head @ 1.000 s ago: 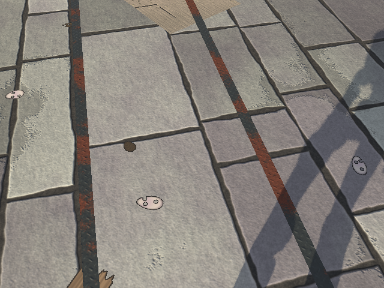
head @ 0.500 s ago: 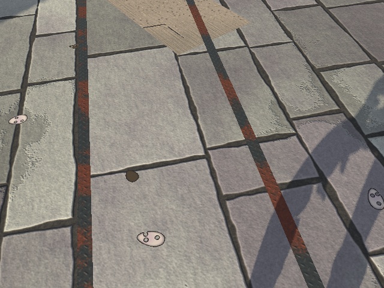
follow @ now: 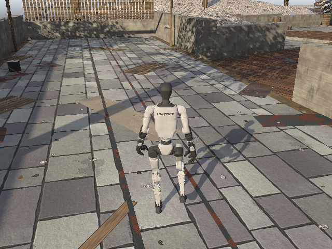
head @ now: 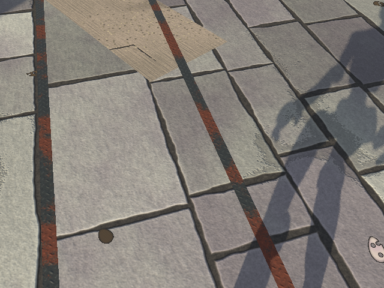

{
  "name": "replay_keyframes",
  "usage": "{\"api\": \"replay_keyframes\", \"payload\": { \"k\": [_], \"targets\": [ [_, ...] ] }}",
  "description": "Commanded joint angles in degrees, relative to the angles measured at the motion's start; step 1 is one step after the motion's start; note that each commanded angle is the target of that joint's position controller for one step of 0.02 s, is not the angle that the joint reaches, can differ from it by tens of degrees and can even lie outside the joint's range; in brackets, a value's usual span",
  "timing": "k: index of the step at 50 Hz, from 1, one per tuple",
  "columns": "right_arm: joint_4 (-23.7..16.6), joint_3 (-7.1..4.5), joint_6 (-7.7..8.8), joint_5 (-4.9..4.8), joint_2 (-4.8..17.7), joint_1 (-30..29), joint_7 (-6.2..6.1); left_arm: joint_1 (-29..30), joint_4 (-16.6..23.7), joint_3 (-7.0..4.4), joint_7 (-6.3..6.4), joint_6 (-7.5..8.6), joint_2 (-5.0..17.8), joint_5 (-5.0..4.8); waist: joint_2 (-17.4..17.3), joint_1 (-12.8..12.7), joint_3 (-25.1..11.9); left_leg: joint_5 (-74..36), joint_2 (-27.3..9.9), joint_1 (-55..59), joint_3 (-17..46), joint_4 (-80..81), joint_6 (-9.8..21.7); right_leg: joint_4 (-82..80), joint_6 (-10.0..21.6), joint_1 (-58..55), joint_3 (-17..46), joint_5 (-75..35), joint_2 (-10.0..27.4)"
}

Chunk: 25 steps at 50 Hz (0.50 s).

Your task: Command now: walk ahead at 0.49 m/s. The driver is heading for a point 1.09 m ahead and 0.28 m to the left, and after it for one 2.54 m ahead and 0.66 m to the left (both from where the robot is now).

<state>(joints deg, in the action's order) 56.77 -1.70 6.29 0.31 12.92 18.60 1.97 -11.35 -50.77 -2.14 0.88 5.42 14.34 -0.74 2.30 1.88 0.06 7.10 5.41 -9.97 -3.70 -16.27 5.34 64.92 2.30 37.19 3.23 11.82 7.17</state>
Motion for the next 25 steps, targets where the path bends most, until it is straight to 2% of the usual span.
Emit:
{"api": "replay_keyframes", "payload": {
  "k": [1, 5, 9, 12, 13, 14, 15, 16, 17, 18, 19, 20, 22, 25],
  "targets": [
    [-3.2, -1.24, 0.94, -0.1, 7.6, -2.3, -1.14, -1.9, 2.4, -0.67, 0.37, -0.32, 2.4, 0.68, -4.3, -2.7, 3.0, -3.8, -16.3, -5.4, 12.4, 11.6, 9.9, -8.3, -1.6, 1.7, 0.2, -8.8, 2.5],
    [-2.2, -1.44, 0.15, -1.09, 8.8, 2.8, -1.93, 7.8, 5.0, -0.4, -0.21, 0.37, 1.8, 0.32, -4.2, 0.8, 3.4, -4.5, -15.0, -1.6, 10.6, 10.4, 7.4, -24.7, -2.3, -0.6, -1.7, -17.1, -0.4],
    [-1.3, -1.74, -0.88, -1.74, 9.5, 6.3, -2.23, 14.0, 7.2, -0.27, -1.49, 1.21, 2.5, -0.45, -5.3, 2.6, 4.3, -1.6, -16.8, 3.3, 13.2, 6.5, 7.0, -33.3, -2.8, -3.1, -1.7, -14.4, -2.8],
    [-1.6, -2.33, -1.74, -1.77, 10.4, 5.6, -2.7, 11.1, 7.2, -1.19, -2.05, 2.24, 5.1, -0.54, -7.0, -0.4, 2.9, -2.0, -18.4, 5.7, 16.5, 1.2, 5.5, -37.9, -1.6, -10.0, -1.4, -8.5, -4.1],
    [-2.0, -2.26, -1.99, -1.66, 10.1, 4.7, -2.76, 6.3, 6.0, -2.0, -1.89, 2.49, 6.4, -0.45, -7.2, -3.1, 0.7, -6.7, -17.0, 5.1, 16.0, -3.6, 4.5, -39.4, -0.7, -16.6, -2.4, -6.3, -5.2],
    [-2.8, -1.57, -1.93, -1.12, 8.1, 3.7, -2.63, -2.9, 3.6, -3.42, -1.45, 2.82, 9.5, -0.11, -5.8, -7.1, -5.4, -10.3, -13.3, 0.9, 13.6, -14.9, 2.7, -38.8, 1.5, -29.7, -0.5, -6.8, -3.0],
    [-5.3, -0.38, -1.68, 0.24, 4.5, 3.0, -2.56, -13.8, 2.3, -4.68, -0.93, 2.67, 14.7, 0.48, 2.9, -10.6, -15.7, 3.6, -7.8, -10.1, 8.6, -34.7, 0.3, -38.2, 4.9, -46.7, 11.7, -6.5, 9.2],
    [-6.4, 0.88, -0.5, -1.78, -0.8, 10.0, -2.32, -15.3, 1.4, -5.14, -1.43, 2.09, 17.1, 1.32, 20.8, -6.5, -20.8, 26.2, -1.3, -30.0, 7.5, -50.7, -1.8, -46.0, 12.6, -60.3, 36.5, 3.7, 19.0],
    [-5.3, -0.83, -0.09, -3.17, 6.7, 8.0, -2.55, -12.1, 2.9, -3.43, -1.49, 2.3, 9.9, 1.49, 11.2, -7.2, -16.0, 23.9, -5.1, -34.6, 13.3, -58.3, -1.6, -47.9, 11.0, -55.2, 35.2, 7.6, 17.3],
    [-6.3, -1.72, -0.18, -3.41, 9.0, 3.6, -2.61, -7.9, 3.8, -2.45, -1.46, 2.4, 6.7, 0.96, 6.2, -6.6, -9.6, 17.9, -7.4, -35.6, 12.6, -58.8, -1.1, -48.0, 8.4, -47.7, 24.7, 3.6, 15.5],
    [-6.4, -1.84, -0.65, -2.91, 7.9, 2.0, -2.87, -3.6, 4.3, -1.94, -1.7, 2.32, 5.6, 0.84, 1.8, -4.7, -6.7, 12.9, -9.8, -32.5, 11.6, -57.1, -1.7, -49.6, 7.2, -40.6, 17.8, -1.9, 12.8],
    [-6.7, -2.22, -1.2, -2.25, 7.0, 1.0, -2.92, -1.4, 4.1, -1.72, -1.8, 2.16, 4.4, 0.76, 1.9, -3.5, -3.5, 9.8, -11.3, -31.1, 11.3, -54.1, -2.1, -51.8, 6.6, -35.9, 12.5, -4.6, 10.5],
    [-7.2, -2.38, -2.57, -2.36, 4.7, 1.7, -2.39, -0.9, 3.0, -1.71, -1.64, 2.25, 3.7, 1.34, 3.9, -1.8, -1.6, 6.5, -12.7, -27.3, 10.0, -52.3, -2.6, -54.5, 6.2, -30.9, 5.2, -9.5, 8.0],
    [-9.4, -2.58, -3.79, -2.09, 3.7, -1.0, -2.15, -2.6, 1.6, -2.53, -1.04, 2.47, 5.5, 1.51, 1.8, -1.4, 0.3, 2.8, -13.1, -30.8, 10.1, -49.9, -3.2, -56.0, 7.6, -30.5, -0.6, -16.9, 8.4]
  ]
}}
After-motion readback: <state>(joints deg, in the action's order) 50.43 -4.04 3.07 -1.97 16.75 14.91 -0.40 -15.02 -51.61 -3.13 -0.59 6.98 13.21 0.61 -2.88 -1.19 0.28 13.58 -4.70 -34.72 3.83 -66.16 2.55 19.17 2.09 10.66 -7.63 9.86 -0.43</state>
